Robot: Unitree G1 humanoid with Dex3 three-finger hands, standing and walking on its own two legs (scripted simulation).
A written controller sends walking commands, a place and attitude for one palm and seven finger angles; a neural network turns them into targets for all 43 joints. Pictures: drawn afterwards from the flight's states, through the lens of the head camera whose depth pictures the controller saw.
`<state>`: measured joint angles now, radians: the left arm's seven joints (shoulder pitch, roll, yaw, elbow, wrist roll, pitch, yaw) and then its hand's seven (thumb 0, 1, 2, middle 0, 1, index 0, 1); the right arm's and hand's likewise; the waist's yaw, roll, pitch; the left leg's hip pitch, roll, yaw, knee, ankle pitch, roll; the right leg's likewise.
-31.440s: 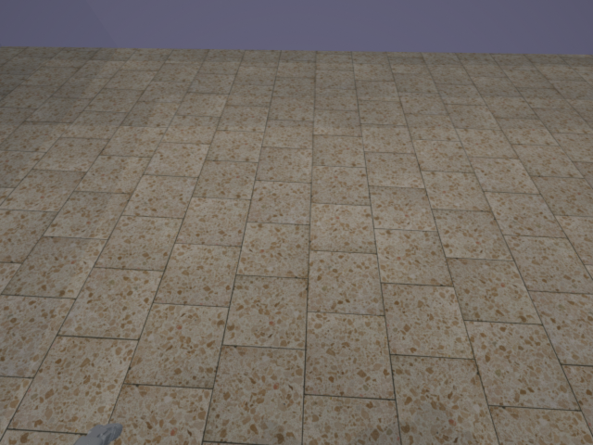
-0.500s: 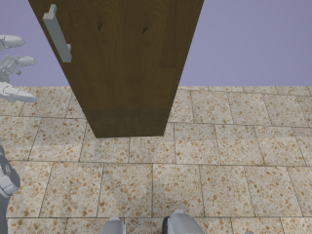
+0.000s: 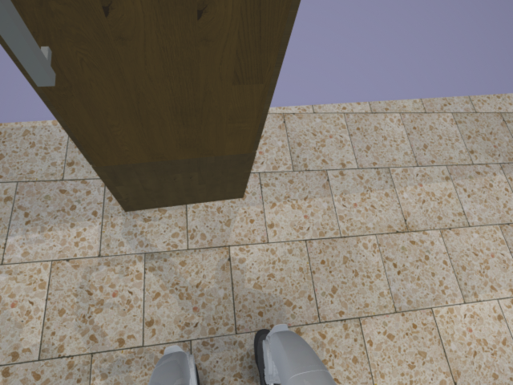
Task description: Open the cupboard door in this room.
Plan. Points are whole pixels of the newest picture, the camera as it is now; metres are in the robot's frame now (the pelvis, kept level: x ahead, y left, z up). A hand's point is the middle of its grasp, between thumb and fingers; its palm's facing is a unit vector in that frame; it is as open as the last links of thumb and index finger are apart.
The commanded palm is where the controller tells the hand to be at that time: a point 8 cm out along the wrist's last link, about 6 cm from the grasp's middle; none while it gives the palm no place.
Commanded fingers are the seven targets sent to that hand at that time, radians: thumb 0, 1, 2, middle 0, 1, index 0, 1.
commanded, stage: move the hooked fingers beside the handle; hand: left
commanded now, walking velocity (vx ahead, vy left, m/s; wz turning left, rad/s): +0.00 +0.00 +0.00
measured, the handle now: (22, 29) +0.59 +0.24 +0.11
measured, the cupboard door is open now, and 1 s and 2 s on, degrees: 0 0 0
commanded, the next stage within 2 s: slide the fingers in behind the handle in 1.54 s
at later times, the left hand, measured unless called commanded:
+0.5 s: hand out of the picture +0.52 +0.32 +0.12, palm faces +0.04 -1.00 +0.00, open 14.0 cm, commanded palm +0.51 +0.35 +0.11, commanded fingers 0.00 -0.50 0.30 -0.30 -1.20 -0.30 -1.20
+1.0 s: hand out of the picture +0.53 +0.31 +0.12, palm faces +0.06 -1.00 -0.02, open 14.0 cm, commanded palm +0.52 +0.35 +0.10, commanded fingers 0.00 -0.50 0.30 -0.30 -1.20 -0.30 -1.20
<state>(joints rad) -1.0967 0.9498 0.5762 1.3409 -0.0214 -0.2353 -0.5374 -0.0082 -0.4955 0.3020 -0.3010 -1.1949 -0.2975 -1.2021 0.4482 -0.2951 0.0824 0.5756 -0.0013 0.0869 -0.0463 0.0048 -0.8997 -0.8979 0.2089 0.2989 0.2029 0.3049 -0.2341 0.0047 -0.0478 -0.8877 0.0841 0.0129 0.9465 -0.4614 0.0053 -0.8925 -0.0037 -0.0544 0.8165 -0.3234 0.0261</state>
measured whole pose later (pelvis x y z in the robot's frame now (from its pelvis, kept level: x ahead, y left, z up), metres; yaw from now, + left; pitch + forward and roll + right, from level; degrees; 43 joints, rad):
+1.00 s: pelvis +0.00 +0.00 -0.01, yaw +0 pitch +24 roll -5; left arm -1.12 0.99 0.58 1.35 -0.03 -0.23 -0.54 -0.01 -0.50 0.30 -0.30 -1.19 -0.30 -1.20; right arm 0.44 -0.29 0.10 0.56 0.01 0.12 -0.03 0.00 -0.90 -0.90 0.21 0.30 0.20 0.30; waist -0.24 0.01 -0.04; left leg -0.93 0.10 -0.01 0.99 -0.48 0.00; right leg -0.93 0.01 -0.06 0.84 -0.33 0.02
